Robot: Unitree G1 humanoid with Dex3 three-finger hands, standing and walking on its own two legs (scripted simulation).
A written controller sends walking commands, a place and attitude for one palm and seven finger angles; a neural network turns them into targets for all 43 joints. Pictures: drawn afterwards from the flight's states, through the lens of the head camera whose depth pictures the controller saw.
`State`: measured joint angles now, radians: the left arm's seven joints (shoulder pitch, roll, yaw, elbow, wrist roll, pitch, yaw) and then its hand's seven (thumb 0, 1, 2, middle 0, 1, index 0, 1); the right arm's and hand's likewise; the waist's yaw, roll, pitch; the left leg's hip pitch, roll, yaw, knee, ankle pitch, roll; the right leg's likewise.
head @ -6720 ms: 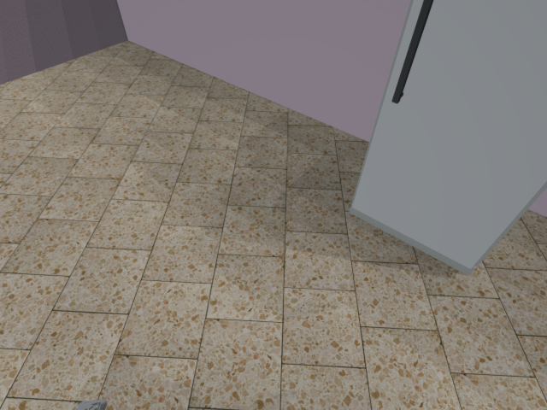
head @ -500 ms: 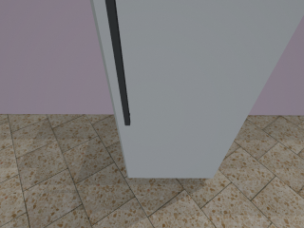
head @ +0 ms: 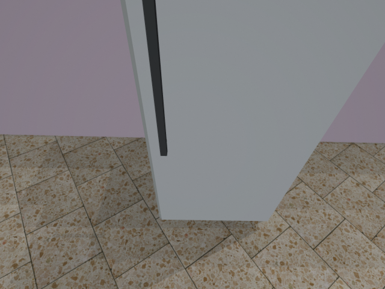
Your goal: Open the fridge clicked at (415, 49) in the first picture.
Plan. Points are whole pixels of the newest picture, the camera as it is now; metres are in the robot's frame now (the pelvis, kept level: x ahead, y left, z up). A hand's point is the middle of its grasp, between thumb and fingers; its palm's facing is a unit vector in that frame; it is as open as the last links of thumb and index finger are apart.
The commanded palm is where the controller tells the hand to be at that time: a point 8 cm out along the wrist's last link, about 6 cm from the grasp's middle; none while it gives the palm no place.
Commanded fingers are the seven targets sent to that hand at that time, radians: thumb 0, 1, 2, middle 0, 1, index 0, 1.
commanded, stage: look again from close up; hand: left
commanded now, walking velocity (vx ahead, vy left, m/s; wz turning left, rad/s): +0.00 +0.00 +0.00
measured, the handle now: (158, 82) +0.52 +0.12 +0.16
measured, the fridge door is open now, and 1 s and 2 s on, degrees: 0 0 0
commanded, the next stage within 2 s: shuffle to correct the standing spot in 0.64 s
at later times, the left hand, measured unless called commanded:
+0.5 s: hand out of the picture +0.01 +0.18 -0.17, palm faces +0.01 -0.98 -0.22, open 7.4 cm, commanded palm none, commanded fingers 0.00 0.90 0.90 -0.20 -0.30 -0.20 -0.30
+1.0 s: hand out of the picture +0.00 +0.15 -0.18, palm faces +0.02 -0.98 -0.18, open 7.4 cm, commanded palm none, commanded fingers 0.00 0.90 0.90 -0.20 -0.30 -0.20 -0.30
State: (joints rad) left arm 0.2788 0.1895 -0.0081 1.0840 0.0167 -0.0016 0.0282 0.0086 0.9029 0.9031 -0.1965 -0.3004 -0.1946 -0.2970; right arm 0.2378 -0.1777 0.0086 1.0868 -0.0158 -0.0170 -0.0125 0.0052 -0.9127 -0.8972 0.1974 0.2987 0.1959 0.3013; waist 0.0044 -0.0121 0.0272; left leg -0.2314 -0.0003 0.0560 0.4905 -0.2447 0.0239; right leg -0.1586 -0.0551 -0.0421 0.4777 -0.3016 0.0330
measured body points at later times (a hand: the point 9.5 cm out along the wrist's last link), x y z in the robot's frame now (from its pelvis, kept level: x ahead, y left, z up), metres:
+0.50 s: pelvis +0.00 -0.01 +0.00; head +0.01 +0.00 +0.45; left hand +0.01 +0.24 -0.15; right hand +0.04 -0.24 -0.15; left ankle +0.01 +0.10 -0.74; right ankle -0.03 -0.14 -0.74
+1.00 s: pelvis +0.02 -0.03 -0.01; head +0.03 -0.02 +0.44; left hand +0.00 +0.20 -0.17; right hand +0.02 -0.25 -0.16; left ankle +0.01 +0.10 -0.74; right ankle -0.03 -0.14 -0.74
